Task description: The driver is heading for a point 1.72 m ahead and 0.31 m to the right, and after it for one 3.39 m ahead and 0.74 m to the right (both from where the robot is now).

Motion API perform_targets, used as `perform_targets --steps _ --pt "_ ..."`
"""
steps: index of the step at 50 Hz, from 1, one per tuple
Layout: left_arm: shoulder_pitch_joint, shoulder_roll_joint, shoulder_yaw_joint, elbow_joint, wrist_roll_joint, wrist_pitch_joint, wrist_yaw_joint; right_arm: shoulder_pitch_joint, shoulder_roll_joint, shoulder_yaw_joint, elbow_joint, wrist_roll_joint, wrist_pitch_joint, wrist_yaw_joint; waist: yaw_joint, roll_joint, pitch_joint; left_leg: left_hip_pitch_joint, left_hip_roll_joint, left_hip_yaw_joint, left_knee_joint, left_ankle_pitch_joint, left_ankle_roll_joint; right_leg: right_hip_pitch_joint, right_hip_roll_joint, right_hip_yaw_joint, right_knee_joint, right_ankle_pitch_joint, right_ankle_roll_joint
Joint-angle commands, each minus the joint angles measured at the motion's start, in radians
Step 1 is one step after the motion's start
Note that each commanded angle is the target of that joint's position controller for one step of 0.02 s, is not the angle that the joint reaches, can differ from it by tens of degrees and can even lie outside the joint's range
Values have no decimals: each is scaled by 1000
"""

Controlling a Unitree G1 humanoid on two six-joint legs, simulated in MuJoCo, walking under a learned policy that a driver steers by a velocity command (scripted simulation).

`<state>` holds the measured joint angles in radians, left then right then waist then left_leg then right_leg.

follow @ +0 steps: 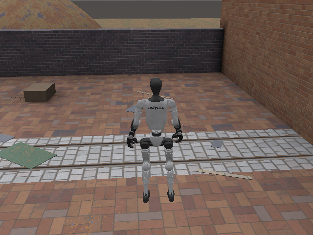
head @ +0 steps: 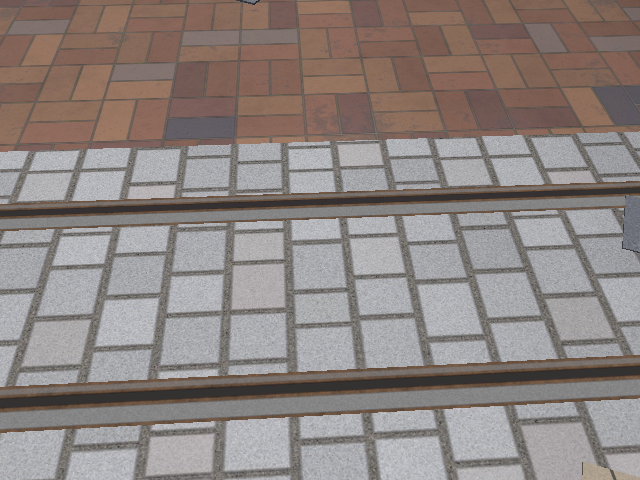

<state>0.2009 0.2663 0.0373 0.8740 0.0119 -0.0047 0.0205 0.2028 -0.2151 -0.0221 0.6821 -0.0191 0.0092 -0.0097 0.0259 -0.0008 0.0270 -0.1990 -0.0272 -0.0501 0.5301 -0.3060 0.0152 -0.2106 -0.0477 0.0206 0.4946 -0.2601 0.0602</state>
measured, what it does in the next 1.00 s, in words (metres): stands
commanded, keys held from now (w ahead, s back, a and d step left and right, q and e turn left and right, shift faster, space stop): no key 1.00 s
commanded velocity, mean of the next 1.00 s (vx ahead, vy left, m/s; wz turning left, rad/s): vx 0.00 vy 0.00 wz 0.01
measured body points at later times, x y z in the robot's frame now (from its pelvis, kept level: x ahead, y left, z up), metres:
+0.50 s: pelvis +0.00 +0.00 +0.00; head +0.01 +0.00 +0.45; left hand +0.05 +0.26 -0.14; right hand +0.09 -0.26 -0.13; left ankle -0.01 +0.11 -0.74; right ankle +0.00 -0.16 -0.74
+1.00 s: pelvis +0.00 -0.01 +0.00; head +0.01 -0.01 +0.45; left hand +0.01 +0.24 -0.15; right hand +0.03 -0.26 -0.15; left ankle -0.01 +0.11 -0.74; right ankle +0.00 -0.16 -0.74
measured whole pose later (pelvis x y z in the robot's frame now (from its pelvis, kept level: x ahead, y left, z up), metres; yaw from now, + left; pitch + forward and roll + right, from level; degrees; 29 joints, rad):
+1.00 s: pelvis +0.00 -0.01 +0.00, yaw +0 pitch -2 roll +0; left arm 0.25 0.20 0.03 1.11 0.00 0.01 0.05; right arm 0.26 -0.20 -0.02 1.02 0.00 0.00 -0.03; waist 0.01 0.00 0.04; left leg -0.18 -0.02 -0.04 0.49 -0.29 0.00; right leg -0.20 -0.04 0.02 0.49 -0.26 0.05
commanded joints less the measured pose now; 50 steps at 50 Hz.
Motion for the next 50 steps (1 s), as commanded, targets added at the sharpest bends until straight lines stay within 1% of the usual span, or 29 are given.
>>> perform_targets --steps 1,12,27,39,50 --pt "-3 102 23 -27 -2 -10 7 -13 -120 -34 -52 2 -17 -4 -5 25 -23 -37 82 -91 -128 166 33 28 -9 8 -44 135 -5" --pt "17 101 24 60 -8 -4 21 24 -112 -35 35 7 -21 -9 -5 14 -18 -29 57 -57 -121 196 22 38 -8 6 -49 148 -9" --pt "39 76 20 159 -11 5 31 63 -108 -29 173 15 -21 -22 -7 5 7 -24 39 -27 -127 196 9 33 5 -5 -66 142 -18" --pt "70 51 12 204 -12 8 34 85 -98 -18 266 19 -19 -26 -10 3 21 -27 33 -15 -136 179 6 27 14 -13 -72 131 -22" --pt "104 31 3 224 -12 7 35 105 -85 -9 325 21 -16 -27 -15 2 31 -32 29 -6 -139 166 3 17 20 -18 -74 122 -26"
